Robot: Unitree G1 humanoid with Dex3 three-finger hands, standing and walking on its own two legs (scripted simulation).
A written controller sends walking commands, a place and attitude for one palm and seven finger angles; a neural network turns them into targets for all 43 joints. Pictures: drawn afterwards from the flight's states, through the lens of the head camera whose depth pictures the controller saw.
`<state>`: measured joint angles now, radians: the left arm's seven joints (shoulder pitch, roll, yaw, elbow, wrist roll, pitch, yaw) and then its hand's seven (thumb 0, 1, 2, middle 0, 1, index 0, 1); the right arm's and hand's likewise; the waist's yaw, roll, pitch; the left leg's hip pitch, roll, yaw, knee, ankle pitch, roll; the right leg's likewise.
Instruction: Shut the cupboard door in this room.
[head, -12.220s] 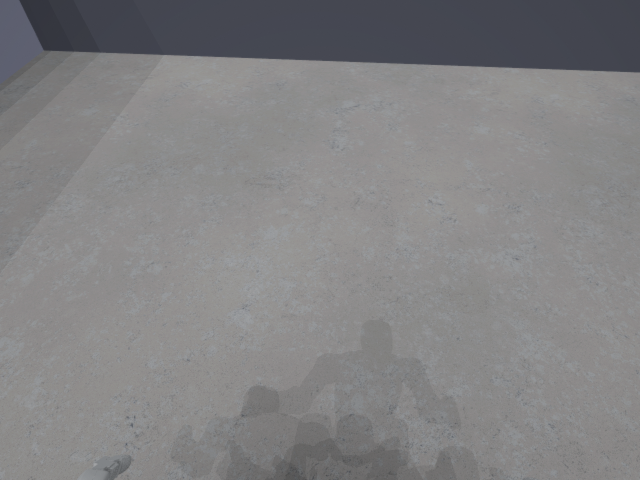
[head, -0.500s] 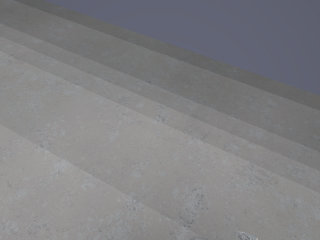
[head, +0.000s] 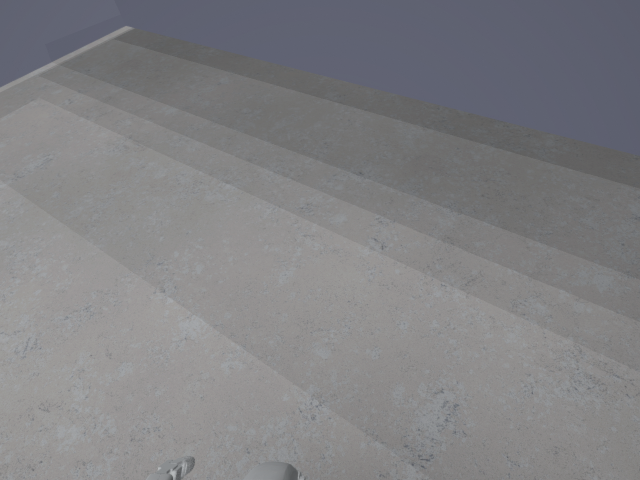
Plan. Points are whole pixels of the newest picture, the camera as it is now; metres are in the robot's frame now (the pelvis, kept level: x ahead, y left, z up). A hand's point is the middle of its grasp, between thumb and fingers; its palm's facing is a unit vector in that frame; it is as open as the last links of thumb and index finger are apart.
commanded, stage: turn or walk to find it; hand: left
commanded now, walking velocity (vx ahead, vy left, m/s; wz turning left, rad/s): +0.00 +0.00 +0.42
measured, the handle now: out of the picture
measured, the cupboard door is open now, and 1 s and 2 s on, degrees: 90 90 90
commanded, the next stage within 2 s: none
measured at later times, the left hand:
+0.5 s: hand out of the picture -0.09 +0.24 -0.19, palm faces +0.31 -0.92 -0.23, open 7.4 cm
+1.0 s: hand out of the picture -0.01 +0.23 -0.15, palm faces +0.39 -0.88 -0.26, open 7.4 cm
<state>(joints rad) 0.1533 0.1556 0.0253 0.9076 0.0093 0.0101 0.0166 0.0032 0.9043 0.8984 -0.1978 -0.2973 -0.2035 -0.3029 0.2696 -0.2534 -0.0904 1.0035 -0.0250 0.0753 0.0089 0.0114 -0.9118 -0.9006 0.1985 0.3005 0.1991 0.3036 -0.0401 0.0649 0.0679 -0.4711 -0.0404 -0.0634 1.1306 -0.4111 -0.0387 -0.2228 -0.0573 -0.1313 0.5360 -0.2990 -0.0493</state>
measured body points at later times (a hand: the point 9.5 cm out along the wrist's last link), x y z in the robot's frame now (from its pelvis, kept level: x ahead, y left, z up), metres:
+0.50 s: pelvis -0.03 +0.04 -0.01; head -0.02 +0.07 +0.44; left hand -0.11 +0.29 -0.17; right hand +0.15 -0.17 -0.13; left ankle -0.06 +0.12 -0.74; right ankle -0.01 -0.09 -0.71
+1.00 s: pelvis -0.06 +0.00 -0.01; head -0.02 +0.00 +0.44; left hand -0.03 +0.28 -0.13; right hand +0.04 -0.22 -0.17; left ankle -0.06 +0.12 -0.74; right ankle -0.03 -0.11 -0.74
